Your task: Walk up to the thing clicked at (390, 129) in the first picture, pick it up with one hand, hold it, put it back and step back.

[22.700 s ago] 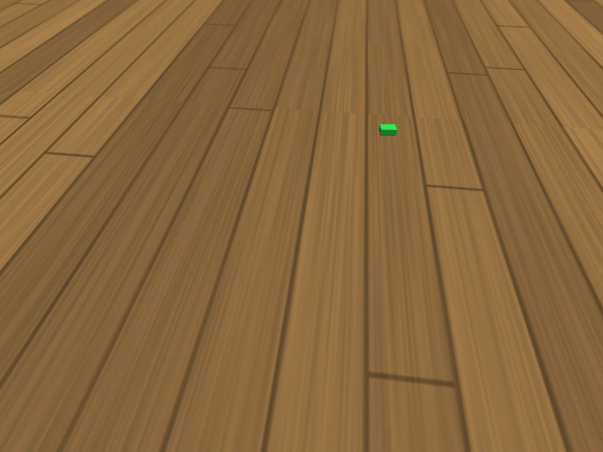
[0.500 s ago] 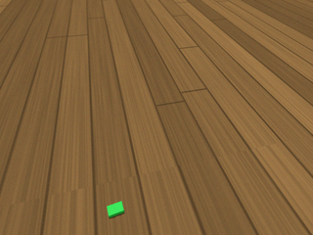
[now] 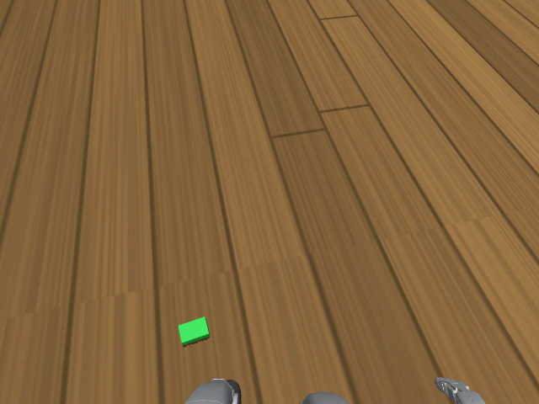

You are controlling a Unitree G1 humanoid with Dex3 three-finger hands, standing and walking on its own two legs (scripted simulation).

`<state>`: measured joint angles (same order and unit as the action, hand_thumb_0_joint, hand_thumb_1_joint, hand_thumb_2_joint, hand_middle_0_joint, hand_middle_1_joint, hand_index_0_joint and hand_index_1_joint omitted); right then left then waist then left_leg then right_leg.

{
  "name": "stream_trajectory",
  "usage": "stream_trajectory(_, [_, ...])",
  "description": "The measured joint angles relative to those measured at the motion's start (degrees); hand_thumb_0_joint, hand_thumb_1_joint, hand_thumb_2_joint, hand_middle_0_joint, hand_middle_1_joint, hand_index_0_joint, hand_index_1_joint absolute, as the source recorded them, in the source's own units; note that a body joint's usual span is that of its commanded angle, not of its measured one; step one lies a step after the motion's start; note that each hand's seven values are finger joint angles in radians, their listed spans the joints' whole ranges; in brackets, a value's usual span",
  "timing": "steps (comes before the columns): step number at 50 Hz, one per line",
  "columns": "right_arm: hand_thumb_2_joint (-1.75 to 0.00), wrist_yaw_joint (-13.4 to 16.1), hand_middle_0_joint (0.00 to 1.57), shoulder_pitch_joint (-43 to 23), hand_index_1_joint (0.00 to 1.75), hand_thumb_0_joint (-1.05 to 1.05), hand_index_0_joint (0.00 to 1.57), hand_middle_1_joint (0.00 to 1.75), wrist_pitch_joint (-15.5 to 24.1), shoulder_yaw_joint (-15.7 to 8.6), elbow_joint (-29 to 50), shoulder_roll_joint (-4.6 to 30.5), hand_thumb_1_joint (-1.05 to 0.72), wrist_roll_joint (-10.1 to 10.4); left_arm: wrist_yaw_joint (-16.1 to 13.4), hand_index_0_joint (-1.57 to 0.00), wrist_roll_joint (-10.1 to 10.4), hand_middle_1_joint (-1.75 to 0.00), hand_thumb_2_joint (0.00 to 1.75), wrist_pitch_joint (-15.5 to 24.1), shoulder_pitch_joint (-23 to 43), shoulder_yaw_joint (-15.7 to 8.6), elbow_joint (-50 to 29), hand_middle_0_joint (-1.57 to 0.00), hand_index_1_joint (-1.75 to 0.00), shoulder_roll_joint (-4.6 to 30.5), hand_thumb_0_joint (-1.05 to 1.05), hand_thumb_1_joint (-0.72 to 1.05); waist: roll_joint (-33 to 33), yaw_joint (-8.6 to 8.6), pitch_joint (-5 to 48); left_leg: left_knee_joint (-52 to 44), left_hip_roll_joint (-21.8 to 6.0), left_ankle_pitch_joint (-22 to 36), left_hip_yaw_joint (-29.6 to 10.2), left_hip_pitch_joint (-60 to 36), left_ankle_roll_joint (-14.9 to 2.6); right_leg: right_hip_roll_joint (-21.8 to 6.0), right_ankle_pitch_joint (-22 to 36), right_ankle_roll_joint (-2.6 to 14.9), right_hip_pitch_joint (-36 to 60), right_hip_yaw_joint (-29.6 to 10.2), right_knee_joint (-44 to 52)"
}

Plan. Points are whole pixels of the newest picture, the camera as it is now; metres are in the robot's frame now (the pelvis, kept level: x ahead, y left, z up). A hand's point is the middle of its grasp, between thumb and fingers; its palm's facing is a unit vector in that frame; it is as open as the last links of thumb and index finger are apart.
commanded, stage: walk up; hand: left
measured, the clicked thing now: (194, 330) +0.38 +0.25 -0.74
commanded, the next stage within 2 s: stand in 1.34 s
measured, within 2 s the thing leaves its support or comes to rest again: neither
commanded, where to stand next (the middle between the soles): +0.01 +0.03 m, yaw -2 degrees
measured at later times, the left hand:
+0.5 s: hand out of the picture +0.01 +0.26 -0.10, palm faces +0.05 -0.88 -0.47, open 7.4 cm
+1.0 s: hand out of the picture +0.04 +0.27 -0.14, palm faces +0.02 -0.93 -0.35, open 7.4 cm
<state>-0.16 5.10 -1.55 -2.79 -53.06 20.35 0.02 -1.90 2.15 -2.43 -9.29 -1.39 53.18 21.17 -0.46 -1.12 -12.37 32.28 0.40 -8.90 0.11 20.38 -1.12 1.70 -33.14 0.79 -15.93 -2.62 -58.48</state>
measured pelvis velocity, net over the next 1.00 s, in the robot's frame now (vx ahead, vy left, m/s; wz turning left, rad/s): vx -0.03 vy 0.02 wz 0.03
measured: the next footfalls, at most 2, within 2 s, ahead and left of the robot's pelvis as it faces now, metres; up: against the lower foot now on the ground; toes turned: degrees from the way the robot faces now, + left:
right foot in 0.20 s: +0.03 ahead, -0.12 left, +0.00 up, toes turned +2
left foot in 0.62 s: -0.01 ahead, +0.12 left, +0.00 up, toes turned +3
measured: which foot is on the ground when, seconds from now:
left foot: down 0.00-0.20, up 0.22-0.60, down 0.62-1.00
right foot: up 0.00-0.18, down 0.20-1.00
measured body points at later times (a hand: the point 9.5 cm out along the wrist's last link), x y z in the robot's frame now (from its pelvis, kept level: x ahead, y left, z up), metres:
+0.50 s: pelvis -0.05 -0.02 +0.01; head -0.01 -0.06 +0.45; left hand +0.00 +0.30 -0.07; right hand +0.02 -0.34 -0.14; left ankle -0.09 +0.14 -0.68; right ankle -0.03 -0.13 -0.72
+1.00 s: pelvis -0.03 +0.02 +0.01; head -0.01 +0.01 +0.46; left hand +0.04 +0.32 -0.11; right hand +0.10 -0.27 -0.11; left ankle -0.05 +0.12 -0.72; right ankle -0.01 -0.12 -0.72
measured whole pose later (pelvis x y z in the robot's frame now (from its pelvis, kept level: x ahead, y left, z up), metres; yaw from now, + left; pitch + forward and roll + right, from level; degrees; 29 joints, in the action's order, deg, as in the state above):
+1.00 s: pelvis -0.03 +0.02 +0.01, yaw +2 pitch -3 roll +0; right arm -0.7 6.2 -0.4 -0.4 -54.3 20.0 0.5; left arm 0.1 0.5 1.6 -10.3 0.5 55.9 20.7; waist 0.8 -1.3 -4.8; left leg 32.3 0.1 -19.3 1.7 10.0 -1.0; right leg -0.8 -15.7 -1.0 -13.3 -1.0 -32.1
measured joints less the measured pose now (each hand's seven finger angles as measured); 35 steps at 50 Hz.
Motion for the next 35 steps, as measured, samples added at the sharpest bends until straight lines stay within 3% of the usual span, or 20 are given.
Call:
stream_trajectory(3, [-0.90, 0.61, 0.21, -2.26, 0.30, 0.01, 0.21, 0.30, -1.07, 0.36, 2.69, -0.37, -0.90, -0.46, -0.01, -0.20, 0.13, -0.30, 0.89, 0.08, 2.37, 0.13, -2.14, -0.20, -0.30, -0.07, 0.01, 0.91, 0.33, 0.30, -0.06, -0.17, -0.53, 0.51, 0.26, 0.81, 0.08, 0.62, -1.04, 0.13, -5.15, -1.04, -6.00])
stream_trajectory(7, [-0.90, 0.32, 0.21, -4.82, 0.30, 0.01, 0.21, 0.30, -2.06, 0.30, 6.08, 0.09, -0.90, -1.34, 0.23, -0.20, -0.38, -0.30, 0.89, 0.76, 3.26, -0.36, -4.14, -0.20, -0.30, -0.06, 0.00, 0.91, 1.42, 0.60, 0.27, 2.86, -1.36, -0.14, 0.92, 3.36, 0.72, -1.23, 1.80, -0.60, -5.41, 0.69, 2.56])
stream_trajectory(10, [-0.90, -0.13, 0.21, -5.54, 0.30, 0.01, 0.21, 0.30, -2.86, 0.01, 7.76, 1.07, -0.90, -1.05, 0.39, -0.20, -1.67, -0.30, 0.89, 1.47, 2.25, -1.08, -4.61, -0.20, -0.30, -0.02, 0.00, 0.91, 3.18, 0.23, 1.49, 8.27, -2.63, -2.11, 0.87, 6.82, 1.84, -1.43, 9.17, 0.03, -2.53, 2.35, 13.60])
stream_trajectory(11, [-0.90, -0.05, 0.21, -5.70, 0.30, 0.01, 0.21, 0.30, -3.16, -0.27, 7.83, 1.41, -0.90, -0.87, 0.40, -0.20, -2.41, -0.30, 0.89, 1.69, 1.80, -1.31, -4.62, -0.20, -0.30, -0.30, 0.00, 0.91, 4.20, 0.57, 1.43, 11.18, -2.34, -6.46, -0.59, 8.08, 1.56, -1.00, 8.90, 0.46, -2.95, 3.02, 12.65])
stream_trajectory(13, [-0.90, 0.28, 0.21, -4.79, 0.30, 0.00, 0.21, 0.30, -4.02, -0.71, 7.53, 1.64, -0.90, -0.75, 0.71, -0.20, -3.55, -0.30, 0.89, 1.76, 0.51, -1.06, -4.97, -0.20, -0.30, -0.33, 0.00, 0.91, 3.81, 0.12, 1.93, 22.36, 2.29, -17.35, -5.26, 10.92, 1.17, -1.93, 8.31, 1.21, -4.14, 2.69, 10.97])
stream_trajectory(14, [-0.90, 0.28, 0.21, -4.12, 0.30, 0.00, 0.21, 0.30, -4.36, -0.94, 7.30, 2.01, -0.90, -0.69, 0.67, -0.20, -3.67, -0.30, 0.89, 1.85, -0.15, -0.98, -5.02, -0.20, -0.30, -0.56, 0.00, 0.90, 3.81, -0.29, 2.13, 28.98, 4.52, -19.24, -7.38, 12.05, 1.15, -2.28, 8.82, 1.37, -4.26, 2.33, 11.49])
stream_trajectory(16, [-0.90, 0.25, 0.21, -2.26, 0.30, 0.00, 0.21, 0.30, -4.37, -1.50, 7.11, 2.97, -0.90, -0.45, 0.46, -0.20, -3.74, -0.30, 0.89, 1.65, -1.01, -1.08, -4.84, -0.21, -0.30, -1.14, 0.00, 0.90, 4.64, -0.23, 2.60, 39.02, 7.26, -18.97, -10.34, 13.27, 1.59, -2.72, 10.65, 1.26, -4.27, 2.59, 13.92])
stream_trajectory(18, [-0.90, 0.24, 0.21, 0.17, 0.30, 0.00, 0.21, 0.30, -3.74, -1.66, 6.52, 3.81, -0.90, -0.29, 0.19, -0.20, -3.96, -0.30, 0.89, 1.75, -1.40, -1.41, -4.96, -0.21, -0.30, -1.31, 0.00, 0.90, 5.08, -0.21, 2.65, 42.95, 7.59, -17.07, -10.83, 12.07, 2.31, -3.19, 12.35, 1.23, -4.08, 3.02, 16.27])
stream_trajectory(21, [-0.90, -0.22, 0.20, 4.87, 0.30, 0.01, 0.20, 0.30, -2.85, -1.54, 3.37, 4.59, -0.90, -0.52, 0.59, -0.20, -4.58, -0.30, 0.89, 3.09, -2.73, -1.85, -5.93, -0.21, -0.30, -1.53, 0.01, 0.90, 5.58, -0.43, 3.92, 35.30, 4.97, -15.35, -9.64, 6.24, 2.90, -3.82, 13.93, 1.41, -2.49, 4.60, 19.83])
stream_trajectory(27, [-0.90, -2.66, 0.21, 11.08, 0.30, 0.01, 0.20, 0.30, -1.68, -0.76, -0.98, 4.32, -0.90, -1.95, 2.91, -0.20, -4.75, -0.30, 0.89, 4.95, -8.34, -2.47, -7.80, -0.21, -0.30, 0.67, 0.00, 0.90, 2.63, -1.33, 6.75, 14.96, 1.60, -20.73, -3.47, -2.60, 1.91, -6.12, 14.69, 1.74, 1.00, 6.67, 23.76])
stream_trajectory(29, [-0.90, -3.00, 0.21, 11.51, 0.30, 0.01, 0.21, 0.30, -0.78, -0.78, -1.01, 4.24, -0.90, -1.96, 3.21, -0.20, -4.49, -0.30, 0.89, 4.51, -9.96, -2.45, -6.95, -0.21, -0.30, 1.74, 0.00, 0.90, 1.93, -1.53, 7.47, 8.72, 0.80, -18.49, -1.58, -4.48, 0.95, -6.22, 15.07, 0.94, 1.67, 6.92, 24.58])
stream_trajectory(32, [-0.90, -2.57, 0.21, 11.22, 0.30, 0.01, 0.21, 0.30, 0.96, -1.01, -0.19, 3.81, -0.90, -2.12, 3.02, -0.20, -3.74, -0.30, 0.89, 3.11, -11.53, -2.14, -4.85, -0.21, -0.30, 3.25, 0.00, 0.90, 0.35, -1.29, 8.26, -0.94, 1.19, -8.18, 0.14, -8.05, 0.09, -6.79, 13.61, -0.21, 0.84, 6.25, 21.77])
stream_trajectory(35, [-0.90, -1.79, 0.20, 10.21, 0.30, 0.01, 0.21, 0.30, 1.54, -0.28, 0.93, 2.47, -0.90, -2.26, 2.30, -0.20, -2.79, -0.30, 0.89, 1.70, -11.40, -1.50, -1.56, -0.20, -0.30, 3.33, 0.01, 0.90, -1.20, -0.31, 9.28, 0.12, 1.62, -9.04, 0.89, -8.38, -0.45, -4.81, 6.35, -0.09, -1.43, 2.05, 14.83])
